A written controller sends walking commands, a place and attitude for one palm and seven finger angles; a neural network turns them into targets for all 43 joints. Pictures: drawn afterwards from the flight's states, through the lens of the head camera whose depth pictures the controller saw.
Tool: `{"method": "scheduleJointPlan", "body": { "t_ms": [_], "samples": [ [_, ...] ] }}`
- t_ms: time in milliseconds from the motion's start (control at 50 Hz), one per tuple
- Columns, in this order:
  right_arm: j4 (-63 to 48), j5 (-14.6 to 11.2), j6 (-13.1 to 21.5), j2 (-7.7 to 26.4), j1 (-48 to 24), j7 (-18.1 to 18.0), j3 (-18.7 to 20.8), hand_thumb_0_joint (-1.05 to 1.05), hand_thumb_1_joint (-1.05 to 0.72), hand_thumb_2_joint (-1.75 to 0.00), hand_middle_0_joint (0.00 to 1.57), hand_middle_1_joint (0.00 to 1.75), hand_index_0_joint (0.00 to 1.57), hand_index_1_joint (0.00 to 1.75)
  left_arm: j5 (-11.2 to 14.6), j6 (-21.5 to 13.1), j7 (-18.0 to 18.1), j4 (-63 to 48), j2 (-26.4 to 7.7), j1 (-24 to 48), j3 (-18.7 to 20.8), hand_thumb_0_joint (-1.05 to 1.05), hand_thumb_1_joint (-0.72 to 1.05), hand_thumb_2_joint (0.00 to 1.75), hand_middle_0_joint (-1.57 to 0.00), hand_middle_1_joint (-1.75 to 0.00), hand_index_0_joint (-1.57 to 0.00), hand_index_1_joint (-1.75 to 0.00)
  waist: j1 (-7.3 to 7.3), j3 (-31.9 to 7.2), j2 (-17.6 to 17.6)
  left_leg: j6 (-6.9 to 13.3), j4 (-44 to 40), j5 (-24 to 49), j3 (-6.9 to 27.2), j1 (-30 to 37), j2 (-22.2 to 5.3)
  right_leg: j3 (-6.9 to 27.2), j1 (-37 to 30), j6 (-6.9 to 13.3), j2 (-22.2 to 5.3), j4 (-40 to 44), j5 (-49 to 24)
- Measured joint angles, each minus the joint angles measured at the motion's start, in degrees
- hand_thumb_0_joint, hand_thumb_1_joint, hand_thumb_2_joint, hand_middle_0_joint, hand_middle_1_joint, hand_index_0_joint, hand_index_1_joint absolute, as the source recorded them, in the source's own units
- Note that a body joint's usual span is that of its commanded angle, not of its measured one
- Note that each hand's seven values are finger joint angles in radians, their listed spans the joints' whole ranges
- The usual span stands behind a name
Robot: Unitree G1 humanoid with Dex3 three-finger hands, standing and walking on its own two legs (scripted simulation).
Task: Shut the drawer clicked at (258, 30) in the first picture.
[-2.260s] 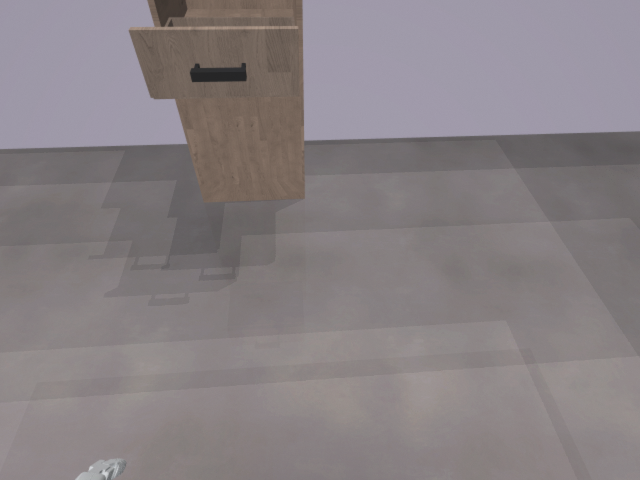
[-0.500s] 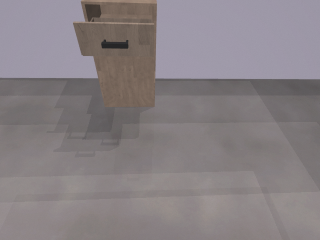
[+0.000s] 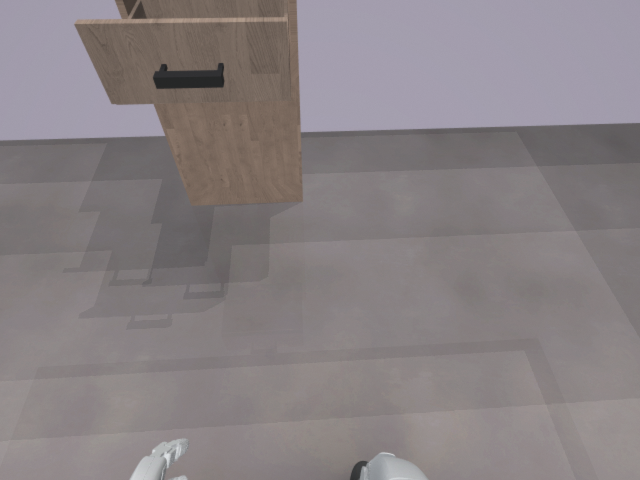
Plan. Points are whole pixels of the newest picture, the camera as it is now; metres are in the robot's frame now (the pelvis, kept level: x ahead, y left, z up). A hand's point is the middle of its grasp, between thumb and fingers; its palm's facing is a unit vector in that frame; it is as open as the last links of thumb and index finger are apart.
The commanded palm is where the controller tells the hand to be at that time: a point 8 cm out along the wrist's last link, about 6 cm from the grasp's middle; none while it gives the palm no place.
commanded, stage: walk to a spot facing it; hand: left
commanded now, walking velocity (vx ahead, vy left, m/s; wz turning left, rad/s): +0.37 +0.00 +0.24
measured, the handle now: (190, 73) +0.88 +0.27 +0.02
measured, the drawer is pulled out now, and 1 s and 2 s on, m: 0.30 0.30 0.30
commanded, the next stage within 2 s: take the last steps up to it in 0.32 s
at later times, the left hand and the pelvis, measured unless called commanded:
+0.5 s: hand out of the picture +0.14 +0.23 -0.17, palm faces +0.19 -0.97 -0.16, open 7.4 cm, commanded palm none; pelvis +0.21 +0.05 +0.01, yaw +7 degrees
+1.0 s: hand (208, 286) +0.45 +0.20 -0.15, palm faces +0.06 -0.97 -0.23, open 7.3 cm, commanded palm none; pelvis +0.38 +0.01 +0.01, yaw +4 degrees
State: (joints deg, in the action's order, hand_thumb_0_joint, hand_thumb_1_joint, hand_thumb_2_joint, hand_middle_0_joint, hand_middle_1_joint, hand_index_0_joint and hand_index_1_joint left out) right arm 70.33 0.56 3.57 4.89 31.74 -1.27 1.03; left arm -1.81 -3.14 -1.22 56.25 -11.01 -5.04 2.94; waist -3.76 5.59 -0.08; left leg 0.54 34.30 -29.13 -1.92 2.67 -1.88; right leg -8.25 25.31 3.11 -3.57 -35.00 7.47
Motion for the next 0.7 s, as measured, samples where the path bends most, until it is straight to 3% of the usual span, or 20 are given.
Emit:
{"method": "scheduleJointPlan", "body": {
  "t_ms": [60, 120, 180, 240, 320, 380, 400, 440, 500, 600, 700],
  "samples": [
    [-1.0, -0.3, -1.4, 1.4, -4.0, 0.5, 0.9, 0.01, -0.91, -0.89, 0.21, 0.3, 0.21, 0.3, 0.4, -1.5, 0.7, -0.5, 0.9, 0.1, -0.1, 0.01, 0.92, 0.9, -0.2, -0.3, -0.19, -0.3, 0.73, 0.3, 1.1, 1.9, 30.9, 2.6, 2.0, -14.2, -0.7, -1.8, -2.4, -0.2, 0.3, -3.7, 5.9],
    [-4.0, 0.3, -2.1, 3.5, -9.5, 0.7, 1.8, 0.01, -0.91, -0.89, 0.2, 0.3, 0.2, 0.3, 0.1, -1.3, 1.6, 0.9, 1.8, -2.5, -0.4, 0.0, 0.92, 0.9, -0.2, -0.3, -0.19, -0.3, 0.78, -1.1, 1.4, 1.7, 38.8, 8.0, 0.8, -25.3, -2.9, -3.0, -7.1, -1.2, 0.8, 0.2, 7.0],
    [-7.9, 0.6, -2.3, 4.9, -14.5, 1.1, 2.5, 0.01, -0.92, -0.89, 0.2, 0.3, 0.2, 0.29, 0.1, -1.1, 2.6, 2.4, 1.5, -5.8, 0.6, -0.01, 0.95, 0.9, -0.2, -0.3, -0.2, -0.3, 0.9, -3.1, 1.3, 0.5, 32.9, 11.1, -0.5, -32.1, -5.0, -4.0, -11.3, -1.4, 1.1, 4.5, 7.2],
    [-11.0, 0.7, -2.2, 5.6, -18.7, 1.8, 2.9, 0.01, -0.92, -0.89, 0.2, 0.29, 0.2, 0.29, -0.2, -0.7, 2.2, 3.9, 0.3, -8.7, 0.4, -0.01, 0.96, 0.9, -0.2, -0.3, -0.2, -0.3, 1.66, -4.3, 0.9, -0.4, 22.0, 14.7, -2.0, -34.1, -6.1, -4.7, -15.1, -2.1, 1.2, 7.6, 8.0],
    [-13.3, 0.7, -1.8, 6.1, -22.6, 2.9, 2.8, 0.0, -0.92, -0.89, 0.2, 0.29, 0.2, 0.29, -0.3, -0.4, 1.7, 5.2, -0.7, -12.4, 0.0, 0.0, 0.94, 0.9, -0.2, -0.3, -0.2, -0.3, 3.77, -4.4, 0.1, -0.1, 10.0, 16.1, -3.8, -31.7, -5.5, -5.7, -19.8, -3.8, 0.6, 8.8, 10.7],
    [-14.6, 0.8, -1.0, 6.4, -23.9, 3.2, 2.3, 0.0, -0.92, -0.9, 0.2, 0.29, 0.2, 0.29, -0.2, 0.2, 1.5, 5.9, -1.0, -15.5, 0.0, 0.0, 0.93, 0.9, -0.2, -0.3, -0.2, -0.3, 5.06, -4.0, -0.7, 0.9, 2.2, 15.8, -5.6, -26.5, -3.6, -6.1, -21.8, -5.6, -1.0, 5.4, 15.0],
    [-15.0, 1.1, -0.4, 6.5, -24.2, 3.1, 2.2, 0.0, -0.92, -0.89, 0.2, 0.29, 0.2, 0.29, 0.1, 0.6, 1.4, 6.2, -1.0, -16.3, 0.0, 0.0, 0.93, 0.9, -0.2, -0.3, -0.2, -0.3, 5.11, -3.7, -0.9, 2.1, 2.0, 17.7, -5.9, -25.9, -3.0, -5.7, -20.4, -5.3, -2.1, 0.4, 17.0],
    [-15.3, 1.0, 0.4, 5.9, -24.5, 2.4, 1.7, 0.0, -0.92, -0.89, 0.2, 0.3, 0.2, 0.29, 0.3, 1.9, 1.3, 6.8, -1.3, -16.2, 0.0, 0.0, 0.92, 0.9, -0.2, -0.3, -0.19, -0.3, 5.27, -2.5, -1.9, 3.8, 4.5, 15.9, -6.6, -25.4, -1.9, -0.8, -14.1, -4.3, -2.5, -15.7, 20.8],
    [-14.3, 0.7, 0.4, 4.5, -23.1, 1.3, 0.7, 0.0, -0.92, -0.89, 0.2, 0.3, 0.2, 0.3, 0.3, 2.5, 1.2, 6.9, -1.4, -15.0, 0.1, 0.01, 0.92, 0.9, -0.2, -0.3, -0.19, -0.3, 5.56, -1.7, -2.5, 3.9, 0.9, 15.0, -7.0, -21.6, -0.5, 3.0, -4.7, -3.8, -2.2, -31.3, 17.4],
    [-11.5, 0.0, 0.6, 4.2, -19.2, 0.0, 1.4, -0.01, -0.96, -0.89, 0.21, 0.3, 0.21, 0.3, -0.1, 2.9, 1.0, 5.7, 0.0, -13.4, 0.2, 0.01, 0.92, 0.9, -0.19, -0.3, -0.19, -0.3, 5.51, -2.4, -2.5, 4.2, -9.3, 17.3, -8.0, -14.1, 1.6, 4.7, 3.8, -4.6, -3.4, -30.3, 8.6],
    [-8.7, 0.1, 0.4, 3.7, -14.6, 0.0, 1.1, -0.01, -0.95, -0.89, 0.2, 0.3, 0.21, 0.3, -0.2, 3.7, 0.6, 5.3, 1.1, -11.8, 0.3, 0.01, 0.91, 0.9, -0.19, -0.3, -0.19, -0.3, 4.69, -3.4, -2.6, 3.6, -15.1, 17.3, -8.7, -8.5, 2.6, 5.3, 6.7, -5.1, -3.9, -24.6, 3.7]
  ]
}}
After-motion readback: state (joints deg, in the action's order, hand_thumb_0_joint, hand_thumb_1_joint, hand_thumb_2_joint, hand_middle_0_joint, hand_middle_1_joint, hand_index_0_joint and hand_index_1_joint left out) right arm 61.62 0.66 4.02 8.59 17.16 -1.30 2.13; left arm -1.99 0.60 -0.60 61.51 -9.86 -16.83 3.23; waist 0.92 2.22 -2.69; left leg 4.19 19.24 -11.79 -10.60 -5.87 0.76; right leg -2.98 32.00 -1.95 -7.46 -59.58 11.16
